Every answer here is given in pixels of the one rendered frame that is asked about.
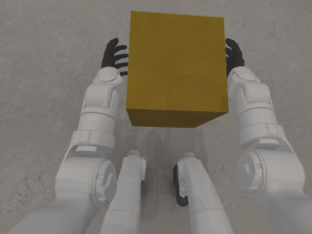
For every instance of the robot right upper arm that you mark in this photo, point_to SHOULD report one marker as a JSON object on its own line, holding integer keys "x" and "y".
{"x": 275, "y": 180}

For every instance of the robot left forearm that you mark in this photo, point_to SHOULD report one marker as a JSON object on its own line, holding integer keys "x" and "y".
{"x": 95, "y": 133}

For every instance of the right robot foot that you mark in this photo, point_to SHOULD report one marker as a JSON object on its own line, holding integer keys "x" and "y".
{"x": 181, "y": 200}

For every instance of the robot left upper arm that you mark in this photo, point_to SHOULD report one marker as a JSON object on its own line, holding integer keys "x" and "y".
{"x": 83, "y": 185}

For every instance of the robot right forearm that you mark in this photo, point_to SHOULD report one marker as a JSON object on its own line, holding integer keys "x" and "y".
{"x": 258, "y": 126}

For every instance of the right robot hand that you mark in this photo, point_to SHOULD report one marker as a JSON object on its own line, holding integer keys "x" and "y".
{"x": 235, "y": 56}

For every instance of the robot left thigh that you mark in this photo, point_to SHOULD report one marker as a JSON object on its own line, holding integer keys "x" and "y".
{"x": 123, "y": 213}

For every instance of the left robot hand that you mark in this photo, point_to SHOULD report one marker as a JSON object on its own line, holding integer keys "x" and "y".
{"x": 109, "y": 58}

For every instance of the carton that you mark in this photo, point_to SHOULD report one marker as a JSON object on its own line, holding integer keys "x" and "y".
{"x": 177, "y": 75}

